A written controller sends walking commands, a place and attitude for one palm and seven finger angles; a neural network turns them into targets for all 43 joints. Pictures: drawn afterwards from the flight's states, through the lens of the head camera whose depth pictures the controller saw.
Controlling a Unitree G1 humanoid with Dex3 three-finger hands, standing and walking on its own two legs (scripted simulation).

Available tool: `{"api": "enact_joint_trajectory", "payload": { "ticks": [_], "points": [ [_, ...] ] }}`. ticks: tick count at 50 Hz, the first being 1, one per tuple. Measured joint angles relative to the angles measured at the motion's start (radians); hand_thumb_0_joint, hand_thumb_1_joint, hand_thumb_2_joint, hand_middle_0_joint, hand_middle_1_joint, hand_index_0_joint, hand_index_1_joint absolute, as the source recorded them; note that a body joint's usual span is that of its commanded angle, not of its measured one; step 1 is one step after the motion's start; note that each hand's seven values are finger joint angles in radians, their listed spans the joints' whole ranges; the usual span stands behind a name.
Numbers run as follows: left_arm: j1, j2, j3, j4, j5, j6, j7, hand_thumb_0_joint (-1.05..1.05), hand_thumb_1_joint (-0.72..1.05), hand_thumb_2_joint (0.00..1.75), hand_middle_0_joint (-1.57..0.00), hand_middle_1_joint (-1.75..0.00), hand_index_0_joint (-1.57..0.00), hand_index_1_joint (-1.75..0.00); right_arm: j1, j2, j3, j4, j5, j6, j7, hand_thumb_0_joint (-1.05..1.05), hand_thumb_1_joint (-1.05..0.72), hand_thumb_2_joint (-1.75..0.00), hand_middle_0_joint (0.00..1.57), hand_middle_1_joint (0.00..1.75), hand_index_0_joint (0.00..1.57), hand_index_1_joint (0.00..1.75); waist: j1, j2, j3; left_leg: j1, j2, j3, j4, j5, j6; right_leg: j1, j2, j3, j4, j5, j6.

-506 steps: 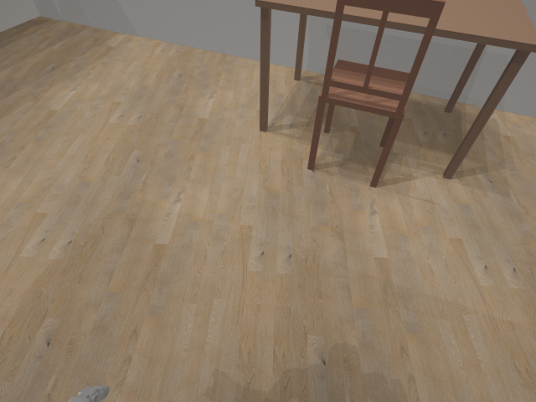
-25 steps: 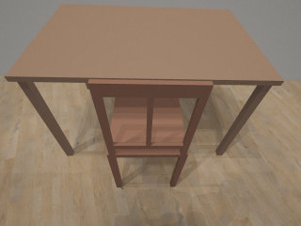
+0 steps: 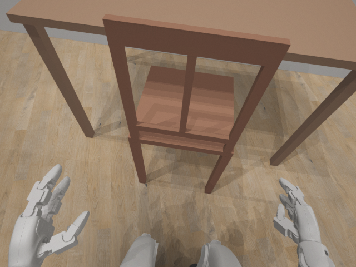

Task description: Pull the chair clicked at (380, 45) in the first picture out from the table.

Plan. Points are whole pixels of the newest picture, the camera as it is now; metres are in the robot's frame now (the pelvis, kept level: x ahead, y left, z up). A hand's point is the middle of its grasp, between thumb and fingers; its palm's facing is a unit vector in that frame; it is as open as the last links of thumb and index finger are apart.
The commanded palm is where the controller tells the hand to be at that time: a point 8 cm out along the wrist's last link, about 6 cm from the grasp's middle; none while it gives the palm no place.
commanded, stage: raise the hand toward the chair's back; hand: left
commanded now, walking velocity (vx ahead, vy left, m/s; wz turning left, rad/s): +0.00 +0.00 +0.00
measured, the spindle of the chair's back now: (186, 99) +0.53 +0.05 +0.02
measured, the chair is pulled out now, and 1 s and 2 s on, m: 0.00 0.00 0.00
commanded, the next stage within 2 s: aim the fingers beside a spindle in 1.54 s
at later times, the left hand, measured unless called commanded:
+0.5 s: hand (78, 196) +0.23 +0.23 +0.04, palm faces -0.01 -1.00 -0.06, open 14.7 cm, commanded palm +0.21 +0.29 +0.06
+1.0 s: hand (62, 172) +0.26 +0.26 +0.07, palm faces +0.02 -1.00 -0.07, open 16.9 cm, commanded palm +0.24 +0.31 +0.07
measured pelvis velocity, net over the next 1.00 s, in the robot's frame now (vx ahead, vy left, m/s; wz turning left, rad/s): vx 0.02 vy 0.06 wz -0.01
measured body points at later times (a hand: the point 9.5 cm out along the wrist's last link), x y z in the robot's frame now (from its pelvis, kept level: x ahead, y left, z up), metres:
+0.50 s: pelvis +0.00 +0.03 +0.01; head +0.09 +0.04 +0.45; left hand +0.22 +0.28 +0.04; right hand +0.16 -0.24 -0.07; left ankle +0.01 +0.14 -0.64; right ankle +0.04 -0.08 -0.64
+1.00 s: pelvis +0.02 +0.06 +0.02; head +0.10 +0.08 +0.46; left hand +0.25 +0.32 +0.07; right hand +0.20 -0.17 -0.05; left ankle +0.01 +0.14 -0.64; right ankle +0.04 -0.08 -0.64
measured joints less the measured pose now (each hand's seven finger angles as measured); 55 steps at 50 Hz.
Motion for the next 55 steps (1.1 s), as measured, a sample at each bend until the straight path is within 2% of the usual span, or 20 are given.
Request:
{"api": "enact_joint_trajectory", "payload": {
  "ticks": [3, 5, 7, 9, 11, 13, 15, 18, 21, 23, 26, 28, 32, 36, 42, 50, 55],
  "points": [
    [-0.066, 0.016, -0.017, -0.062, -0.021, -0.039, -0.055, 0.02, 0.38, 0.67, -0.15, -0.22, -0.14, -0.22, -0.011, 0.030, 0.044, 0.051, 0.007, -0.005, -0.011, 0.01, -0.90, -0.90, 0.20, 0.30, 0.20, 0.30, 0.009, 0.035, 0.000, -0.036, 0.002, -0.025, 0.040, -0.012, -0.001, -0.020, 0.001, -0.024, 0.023, -0.010, -0.003],
    [-0.141, 0.037, -0.028, -0.046, -0.023, -0.005, -0.111, 0.02, 0.33, 0.65, -0.14, -0.21, -0.14, -0.21, -0.012, 0.058, 0.072, 0.075, 0.018, 0.004, -0.017, 0.01, -0.90, -0.90, 0.20, 0.30, 0.20, 0.30, 0.001, 0.055, 0.004, -0.051, 0.003, -0.030, 0.050, -0.012, -0.001, -0.032, 0.002, -0.028, 0.028, -0.008, -0.005],
    [-0.211, 0.059, -0.030, 0.000, -0.022, 0.087, -0.159, 0.01, 0.28, 0.63, -0.14, -0.20, -0.13, -0.21, -0.004, 0.086, 0.092, 0.085, 0.030, 0.023, -0.021, 0.01, -0.90, -0.90, 0.20, 0.30, 0.20, 0.30, -0.016, 0.070, 0.010, -0.055, 0.003, -0.024, 0.043, -0.006, -0.001, -0.040, 0.002, -0.023, 0.023, -0.001, -0.003],
    [-0.250, 0.073, -0.022, 0.037, -0.027, 0.206, -0.179, 0.01, 0.24, 0.61, -0.14, -0.19, -0.13, -0.20, 0.018, 0.109, 0.101, 0.082, 0.039, 0.046, -0.021, 0.01, -0.90, -0.90, 0.20, 0.30, 0.20, 0.30, -0.041, 0.078, 0.017, -0.045, 0.003, -0.010, 0.020, 0.005, 0.000, -0.037, 0.002, -0.010, 0.006, 0.011, 0.001],
    [-0.247, 0.068, -0.002, 0.047, -0.036, 0.297, -0.160, 0.01, 0.19, 0.59, -0.13, -0.19, -0.13, -0.19, 0.049, 0.120, 0.096, 0.078, 0.041, 0.061, -0.019, 0.02, -0.90, -0.90, 0.20, 0.30, 0.21, 0.30, -0.064, 0.085, 0.022, -0.024, 0.003, 0.004, -0.014, 0.018, 0.003, -0.023, 0.004, 0.004, -0.023, 0.025, 0.008],
    [-0.209, 0.049, 0.020, 0.020, -0.044, 0.330, -0.111, 0.01, 0.15, 0.57, -0.13, -0.18, -0.13, -0.18, 0.087, 0.122, 0.077, 0.077, 0.039, 0.064, -0.015, 0.02, -0.90, -0.90, 0.20, 0.30, 0.21, 0.30, -0.077, 0.088, 0.017, 0.001, 0.003, 0.020, -0.051, 0.028, 0.010, -0.004, 0.006, 0.019, -0.056, 0.039, 0.017],
    [-0.159, 0.026, 0.035, -0.021, -0.045, 0.303, -0.054, 0.01, 0.10, 0.55, -0.13, -0.17, -0.12, -0.18, 0.122, 0.116, 0.052, 0.085, 0.035, 0.061, -0.013, 0.02, -0.90, -0.90, 0.20, 0.30, 0.21, 0.30, -0.078, 0.084, 0.007, 0.025, 0.002, 0.035, -0.083, 0.036, 0.017, 0.013, 0.007, 0.034, -0.083, 0.049, 0.024],
    [-0.106, 0.008, 0.040, -0.053, -0.022, 0.213, 0.003, 0.01, 0.03, 0.53, -0.12, -0.16, -0.11, -0.17, 0.157, 0.089, 0.024, 0.101, 0.026, 0.055, -0.012, 0.02, -0.90, -0.90, 0.20, 0.30, 0.20, 0.30, -0.073, 0.078, -0.011, 0.037, -0.006, 0.042, -0.102, 0.041, 0.027, 0.025, 0.000, 0.041, -0.101, 0.053, 0.033],
    [-0.104, 0.013, 0.026, -0.023, -0.001, 0.140, 0.001, 0.01, -0.04, 0.50, -0.11, -0.15, -0.10, -0.15, 0.159, 0.050, 0.015, 0.108, 0.024, 0.047, -0.014, 0.02, -0.90, -0.90, 0.20, 0.30, 0.20, 0.30, -0.069, 0.074, -0.019, 0.014, -0.015, 0.040, -0.080, 0.033, 0.038, 0.008, -0.009, 0.040, -0.085, 0.046, 0.042],
    [-0.119, 0.019, 0.006, 0.007, 0.003, 0.129, -0.025, 0.01, -0.09, 0.48, -0.10, -0.14, -0.10, -0.15, 0.148, 0.027, 0.015, 0.102, 0.027, 0.039, -0.019, 0.02, -0.90, -0.90, 0.20, 0.30, 0.20, 0.30, -0.067, 0.070, -0.014, -0.003, -0.019, 0.039, -0.059, 0.025, 0.044, -0.006, -0.014, 0.040, -0.068, 0.041, 0.047],
    [-0.137, 0.029, -0.029, 0.013, 0.009, 0.152, -0.054, 0.00, -0.16, 0.45, -0.10, -0.13, -0.09, -0.14, 0.124, 0.011, 0.018, 0.082, 0.028, 0.027, -0.029, 0.02, -0.90, -0.90, 0.20, 0.30, 0.20, 0.30, -0.068, 0.063, -0.002, -0.013, -0.021, 0.041, -0.039, 0.017, 0.053, -0.012, -0.016, 0.041, -0.057, 0.039, 0.054],
    [-0.138, 0.034, -0.044, -0.016, 0.012, 0.166, -0.052, 0.00, -0.21, 0.42, -0.09, -0.12, -0.09, -0.13, 0.110, 0.015, 0.020, 0.068, 0.026, 0.022, -0.032, 0.02, -0.90, -0.90, 0.20, 0.30, 0.20, 0.30, -0.070, 0.057, 0.003, -0.004, -0.022, 0.043, -0.041, 0.016, 0.058, -0.002, -0.017, 0.043, -0.063, 0.041, 0.059],
    [-0.134, 0.036, -0.039, -0.080, 0.013, 0.170, -0.006, 0.00, -0.30, 0.38, -0.09, -0.11, -0.08, -0.12, 0.092, 0.042, 0.030, 0.041, 0.020, 0.029, -0.025, 0.02, -0.90, -0.90, 0.20, 0.30, 0.20, 0.30, -0.069, 0.049, -0.005, 0.028, -0.025, 0.044, -0.066, 0.021, 0.063, 0.034, -0.018, 0.045, -0.093, 0.049, 0.067],
    [-0.155, 0.035, -0.020, -0.065, 0.018, 0.189, 0.022, 0.00, -0.39, 0.35, -0.08, -0.10, -0.07, -0.10, 0.084, 0.059, 0.056, 0.011, 0.019, 0.053, -0.013, 0.02, -0.90, -0.90, 0.20, 0.30, 0.20, 0.30, -0.061, 0.055, -0.018, 0.043, -0.032, 0.042, -0.082, 0.025, 0.071, 0.054, -0.024, 0.043, -0.115, 0.054, 0.076],
    [-0.173, 0.050, -0.045, -0.029, 0.034, 0.258, -0.011, 0.00, -0.46, 0.32, -0.07, -0.09, -0.06, -0.09, 0.086, 0.061, 0.091, -0.021, 0.015, 0.068, -0.010, 0.01, -0.90, -0.90, 0.20, 0.30, 0.20, 0.30, -0.048, 0.066, -0.009, 0.046, -0.036, 0.041, -0.086, 0.023, 0.079, 0.063, -0.027, 0.042, -0.128, 0.056, 0.085],
    [-0.191, 0.055, -0.018, -0.071, 0.022, 0.218, 0.001, -0.01, -0.49, 0.30, -0.07, -0.08, -0.06, -0.08, 0.116, 0.063, 0.090, 0.007, 0.009, 0.075, -0.010, 0.01, -0.90, -0.90, 0.20, 0.30, 0.21, 0.30, -0.049, 0.066, -0.003, 0.056, -0.037, 0.039, -0.098, 0.021, 0.079, 0.076, -0.027, 0.040, -0.144, 0.056, 0.088],
    [-0.224, 0.067, -0.002, -0.025, 0.016, 0.258, -0.023, -0.01, -0.50, 0.30, -0.06, -0.08, -0.06, -0.08, 0.129, 0.049, 0.083, 0.021, 0.017, 0.090, -0.010, 0.01, -0.90, -0.90, 0.20, 0.30, 0.21, 0.30, -0.057, 0.075, -0.004, 0.054, -0.035, 0.042, -0.105, 0.022, 0.078, 0.072, -0.024, 0.043, -0.148, 0.056, 0.088]
  ]
}}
